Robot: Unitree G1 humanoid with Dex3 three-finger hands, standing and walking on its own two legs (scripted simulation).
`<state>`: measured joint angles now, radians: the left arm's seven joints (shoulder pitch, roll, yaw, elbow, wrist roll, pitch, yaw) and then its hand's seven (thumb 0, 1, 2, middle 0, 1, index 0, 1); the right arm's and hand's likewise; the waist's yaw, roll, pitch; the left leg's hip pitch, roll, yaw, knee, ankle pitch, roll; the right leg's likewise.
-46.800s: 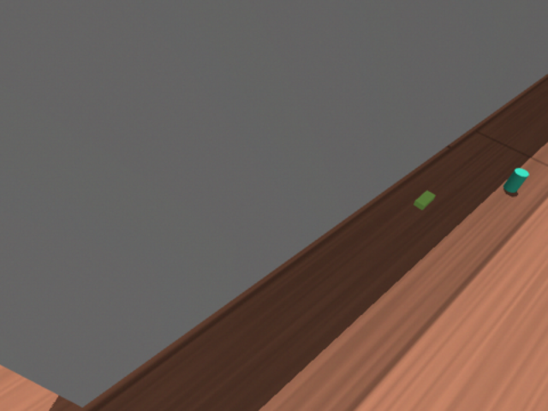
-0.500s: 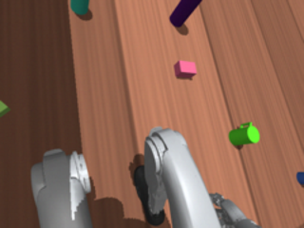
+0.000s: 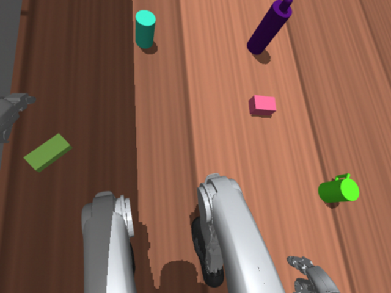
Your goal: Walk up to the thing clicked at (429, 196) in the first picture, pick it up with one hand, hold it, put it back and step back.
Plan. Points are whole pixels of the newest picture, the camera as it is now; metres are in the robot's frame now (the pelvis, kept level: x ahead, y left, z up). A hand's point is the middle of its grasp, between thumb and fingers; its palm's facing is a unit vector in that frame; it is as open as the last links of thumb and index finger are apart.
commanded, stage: withdraw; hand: left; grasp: from above
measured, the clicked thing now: (49, 152) +0.48 +0.32 -0.38
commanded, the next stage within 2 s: go down in 0.14 s
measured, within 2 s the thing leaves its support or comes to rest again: neither
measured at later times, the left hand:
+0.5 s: hand out of the picture +0.44 +0.32 -0.09, palm faces -0.42 -0.15 -0.90, open 7.4 cm
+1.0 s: hand out of the picture +0.28 +0.25 +0.11, palm faces -0.14 -0.82 -0.56, open 7.4 cm
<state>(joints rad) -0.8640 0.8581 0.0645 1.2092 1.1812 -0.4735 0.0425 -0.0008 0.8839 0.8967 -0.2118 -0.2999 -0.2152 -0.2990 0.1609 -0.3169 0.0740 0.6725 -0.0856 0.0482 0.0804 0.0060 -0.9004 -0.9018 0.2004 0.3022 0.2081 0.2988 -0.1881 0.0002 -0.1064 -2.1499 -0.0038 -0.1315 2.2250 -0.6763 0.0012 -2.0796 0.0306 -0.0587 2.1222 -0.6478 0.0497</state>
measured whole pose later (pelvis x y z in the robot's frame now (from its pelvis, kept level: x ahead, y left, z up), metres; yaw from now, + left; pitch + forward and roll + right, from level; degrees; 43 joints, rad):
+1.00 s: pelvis +0.03 +0.00 +0.20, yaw +6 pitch +25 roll -5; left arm 0.04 0.40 0.03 0.25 0.31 0.15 0.02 0.01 0.89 0.90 -0.21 -0.30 -0.21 -0.30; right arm 0.08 -0.24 0.00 0.56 0.04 -0.06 -0.03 0.01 -0.90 -0.90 0.20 0.30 0.21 0.30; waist -0.05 0.03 -0.19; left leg -1.41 0.00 -0.08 1.58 -0.61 0.00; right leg -1.36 0.01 -0.03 1.51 -0.59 0.04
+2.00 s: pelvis +0.09 +0.00 +0.32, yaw +8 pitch +10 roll -3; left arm 0.51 0.22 0.03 -0.13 -0.05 0.44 0.01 0.01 0.91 0.90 -0.20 -0.30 -0.20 -0.30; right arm 0.29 -0.22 0.04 0.53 0.01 -0.24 -0.18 0.02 -0.90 -0.90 0.20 0.30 0.21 0.30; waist -0.03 0.04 -0.16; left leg -0.70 0.02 -0.08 1.02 -0.49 -0.01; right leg -0.65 0.00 -0.04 0.94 -0.47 0.02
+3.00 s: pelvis +0.09 +0.00 +0.32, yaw +8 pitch +10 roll -3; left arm 0.51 0.23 0.03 -0.14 -0.05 0.44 0.02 0.01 0.91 0.90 -0.20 -0.30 -0.20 -0.30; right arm 0.30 -0.22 0.03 0.53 0.01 -0.23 -0.18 0.02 -0.90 -0.90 0.20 0.30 0.21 0.30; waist -0.04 0.04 -0.17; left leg -0.70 0.02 -0.08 1.02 -0.50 -0.01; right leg -0.64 0.00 -0.04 0.94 -0.48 0.02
